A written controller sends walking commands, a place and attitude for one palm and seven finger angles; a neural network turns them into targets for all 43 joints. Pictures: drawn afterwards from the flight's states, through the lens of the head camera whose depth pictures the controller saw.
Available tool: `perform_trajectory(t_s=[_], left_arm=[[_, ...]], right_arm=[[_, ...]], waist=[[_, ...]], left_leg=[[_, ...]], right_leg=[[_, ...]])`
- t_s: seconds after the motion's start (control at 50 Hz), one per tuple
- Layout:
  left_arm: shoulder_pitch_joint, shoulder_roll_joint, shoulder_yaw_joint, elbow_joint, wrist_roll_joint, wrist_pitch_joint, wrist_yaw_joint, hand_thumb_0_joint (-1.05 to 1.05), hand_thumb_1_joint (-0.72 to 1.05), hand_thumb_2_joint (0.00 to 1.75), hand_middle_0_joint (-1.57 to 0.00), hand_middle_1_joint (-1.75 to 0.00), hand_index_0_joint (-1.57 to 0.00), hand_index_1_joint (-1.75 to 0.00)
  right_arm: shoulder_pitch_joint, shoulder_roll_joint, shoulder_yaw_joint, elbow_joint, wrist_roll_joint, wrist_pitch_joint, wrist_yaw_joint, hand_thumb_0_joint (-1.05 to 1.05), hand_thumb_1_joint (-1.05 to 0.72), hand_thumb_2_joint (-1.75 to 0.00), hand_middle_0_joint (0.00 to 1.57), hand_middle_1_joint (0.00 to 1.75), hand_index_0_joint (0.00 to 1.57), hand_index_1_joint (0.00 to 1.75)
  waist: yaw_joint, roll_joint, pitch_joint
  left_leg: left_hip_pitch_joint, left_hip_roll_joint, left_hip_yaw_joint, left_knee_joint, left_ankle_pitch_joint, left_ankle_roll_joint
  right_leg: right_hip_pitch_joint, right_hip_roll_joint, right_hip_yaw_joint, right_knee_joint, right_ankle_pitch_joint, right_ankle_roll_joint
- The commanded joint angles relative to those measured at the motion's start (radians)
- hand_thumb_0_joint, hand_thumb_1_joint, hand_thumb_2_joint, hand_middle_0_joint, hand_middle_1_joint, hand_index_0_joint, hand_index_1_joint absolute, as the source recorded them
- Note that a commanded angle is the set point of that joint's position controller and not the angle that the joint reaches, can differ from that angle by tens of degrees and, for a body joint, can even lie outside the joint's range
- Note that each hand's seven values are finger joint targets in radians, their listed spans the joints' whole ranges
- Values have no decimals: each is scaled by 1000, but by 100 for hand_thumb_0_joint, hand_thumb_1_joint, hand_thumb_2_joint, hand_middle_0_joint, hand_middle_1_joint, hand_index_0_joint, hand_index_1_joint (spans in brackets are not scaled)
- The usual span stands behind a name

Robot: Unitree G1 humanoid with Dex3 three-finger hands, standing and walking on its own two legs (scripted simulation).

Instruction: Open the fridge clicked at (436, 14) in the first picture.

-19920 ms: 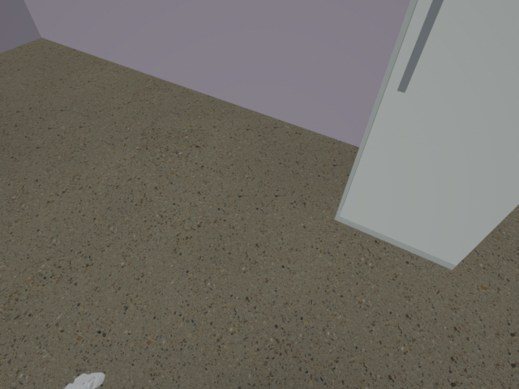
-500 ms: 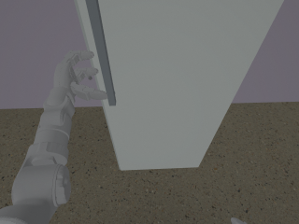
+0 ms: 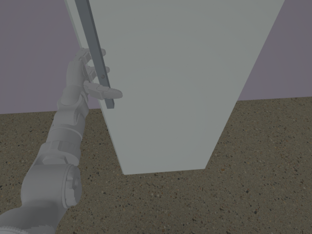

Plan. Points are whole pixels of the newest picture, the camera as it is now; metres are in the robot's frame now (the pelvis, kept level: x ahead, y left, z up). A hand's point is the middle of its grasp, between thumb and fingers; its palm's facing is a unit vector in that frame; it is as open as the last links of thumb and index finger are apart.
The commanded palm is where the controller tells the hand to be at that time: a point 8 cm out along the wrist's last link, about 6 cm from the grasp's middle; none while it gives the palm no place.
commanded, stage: slide the fingers in behind the handle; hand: left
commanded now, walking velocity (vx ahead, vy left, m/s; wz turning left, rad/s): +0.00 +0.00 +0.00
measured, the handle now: (98, 54) +0.52 +0.15 +0.19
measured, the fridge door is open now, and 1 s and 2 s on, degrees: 0 0 0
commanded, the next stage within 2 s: grip the handle and tug to test in 0.80 s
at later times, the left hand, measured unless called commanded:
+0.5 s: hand (105, 75) +0.46 +0.13 +0.17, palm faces +0.06 -1.00 +0.00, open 14.1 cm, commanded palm +0.43 +0.18 +0.17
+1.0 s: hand (106, 75) +0.47 +0.13 +0.17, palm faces +0.06 -1.00 +0.01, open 13.8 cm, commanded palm +0.43 +0.18 +0.17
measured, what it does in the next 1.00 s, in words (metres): stands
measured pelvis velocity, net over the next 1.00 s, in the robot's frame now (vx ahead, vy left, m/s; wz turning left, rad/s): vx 0.01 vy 0.00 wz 0.00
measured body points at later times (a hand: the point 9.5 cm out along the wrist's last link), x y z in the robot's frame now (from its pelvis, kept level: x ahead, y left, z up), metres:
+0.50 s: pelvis +0.00 -0.01 +0.00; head +0.03 -0.02 +0.45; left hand +0.45 +0.18 +0.17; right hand +0.10 -0.27 -0.11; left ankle -0.01 +0.11 -0.73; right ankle +0.01 -0.12 -0.73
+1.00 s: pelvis +0.01 +0.00 +0.00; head +0.03 -0.01 +0.45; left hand +0.46 +0.18 +0.17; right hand +0.08 -0.25 -0.12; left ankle -0.01 +0.11 -0.73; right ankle +0.01 -0.12 -0.73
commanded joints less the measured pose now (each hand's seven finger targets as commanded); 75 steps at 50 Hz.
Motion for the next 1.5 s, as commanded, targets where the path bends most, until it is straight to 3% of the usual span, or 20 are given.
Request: perform_trajectory(t_s=[0.0,0.1,0.2,0.26,0.4,0.46,0.5,0.54,0.58,0.64,0.72,0.88,0.96,1.02,1.08,1.26,1.28,1.36,1.4,1.48], left_arm=[[-537,201,30,-309,-1,-89,15,0,-50,30,-30,-120,-30,-120],[-459,221,61,-238,-3,-66,18,0,-50,30,-30,-120,-30,-120],[-464,231,59,-268,2,-56,9,0,-50,30,-30,-120,-30,-120],[-476,136,-20,-321,-7,-68,2,0,-50,30,-30,-120,-30,-120],[-503,173,5,-289,-12,-43,9,0,-50,30,-30,-120,-30,-120],[-469,124,-30,-295,-8,-48,8,0,-50,30,-30,-120,-30,-120],[-471,155,-2,-275,-11,-46,14,0,-50,30,-30,-120,-30,-120],[-501,125,-25,-285,-13,-47,15,0,-50,30,-30,-120,-30,-120],[-472,177,20,-268,-10,-49,21,0,-50,30,-30,-120,-30,-120],[-521,134,-21,-257,-3,-49,21,0,-50,30,-30,-120,-30,-120],[-534,133,-17,-280,0,-68,31,0,-50,30,-30,-120,-30,-120],[-471,146,3,-275,-1,-67,39,0,-50,30,-30,-120,-30,-120],[-491,152,-2,-276,6,-58,38,0,-31,38,-32,-123,-32,-123],[-502,127,-24,-302,9,-57,35,0,-17,44,-33,-125,-33,-125],[-525,116,-35,-265,3,-52,36,0,-3,50,-35,-127,-35,-127],[-549,128,-27,-244,17,-76,51,0,39,68,-40,-133,-40,-133],[-543,119,-30,-257,13,-79,49,0,43,70,-40,-133,-40,-133],[-543,116,-37,-231,8,-79,43,0,62,78,-42,-136,-42,-136],[-554,103,-45,-259,7,-82,41,0,71,82,-43,-137,-43,-137],[-552,99,-49,-237,4,-77,40,0,90,90,-45,-140,-45,-140]], right_arm=[[-10,-138,-56,-117,1,-51,-7,0,-90,-90,20,30,20,30],[-7,-141,-54,-110,1,-44,-7,0,-90,-90,20,30,20,30],[-19,-139,-54,-125,4,-34,-10,0,-90,-90,20,30,20,30],[-27,-129,-55,-136,7,-37,-6,0,-90,-90,20,30,20,30],[-42,-134,-49,-123,9,-29,-13,0,-90,-90,20,30,20,30],[-48,-128,-51,-131,8,-32,-10,0,-90,-90,20,30,20,30],[-44,-132,-49,-125,7,-27,-12,0,-90,-90,20,30,20,30],[-45,-127,-48,-128,7,-29,-10,0,-90,-90,20,30,20,30],[-46,-134,-48,-128,6,-26,-12,0,-90,-90,20,30,20,30],[-44,-126,-46,-123,6,-26,-12,0,-90,-90,20,30,20,30],[-42,-124,-49,-121,3,-32,-10,0,-90,-90,20,30,20,30],[-31,-129,-50,-114,2,-31,-6,0,-90,-90,20,30,20,30],[-30,-132,-52,-115,2,-28,-8,0,-90,-90,20,30,20,30],[-37,-125,-51,-118,4,-30,-8,0,-90,-90,20,30,20,30],[-31,-130,-51,-107,5,-34,-8,0,-90,-90,20,30,20,30],[-13,-131,-52,-96,-2,-45,-7,0,-90,-90,20,30,20,30],[-23,-128,-51,-103,0,-46,-5,0,-90,-90,20,30,20,30],[-16,-133,-53,-98,0,-45,-6,0,-90,-90,20,30,20,30],[-26,-127,-51,-104,1,-49,-4,0,-90,-90,20,30,20,30],[-23,-128,-51,-99,3,-48,-5,0,-90,-90,20,30,20,30]], waist=[[7,-10,-386],[17,-65,-334],[18,-50,-341],[5,-24,-353],[-1,-44,-313],[6,-21,-333],[4,-56,-328],[-1,-56,-334],[12,-61,-332],[-5,-48,-319],[6,-10,-356],[15,-50,-365],[7,-65,-323],[7,1,-335],[-7,-30,-292],[-4,-39,-353],[1,-4,-361],[-9,-61,-342],[-4,-10,-349],[-11,-28,-322]], left_leg=[[182,-25,-42,-47,299,23],[125,-30,-30,-59,272,29],[124,-34,-17,-62,269,32],[164,-35,-18,-51,303,33],[148,-38,-22,-62,252,34],[172,-37,-23,-54,279,33],[158,-36,-26,-56,275,32],[160,-38,-29,-58,275,31],[154,-35,-30,-58,285,32],[156,-36,-30,-58,261,30],[186,-34,-35,-52,297,26],[179,-27,-36,-58,341,24],[153,-27,-35,-67,301,26],[182,-26,-33,-65,312,22],[168,-23,-44,-70,268,22],[182,-26,-50,-61,291,20],[190,-26,-45,-60,298,19],[175,-24,-46,-62,279,23],[187,-26,-43,-62,288,20],[175,-25,-43,-62,271,22]], right_leg=[[142,36,21,-38,311,-21],[174,34,23,-48,326,-17],[195,28,31,-55,343,-14],[186,31,25,-52,366,-17],[166,28,30,-65,328,-12],[162,29,26,-59,336,-16],[164,30,26,-58,340,-14],[165,30,24,-55,340,-14],[174,28,25,-52,343,-15],[146,28,24,-57,318,-13],[146,30,23,-46,329,-20],[174,35,17,-40,363,-20],[172,32,15,-53,329,-18],[151,34,18,-53,324,-22],[119,36,14,-61,275,-20],[131,34,13,-49,288,-22],[128,34,18,-47,297,-22],[133,35,15,-54,290,-19],[125,35,17,-50,297,-21],[116,36,17,-56,286,-18]])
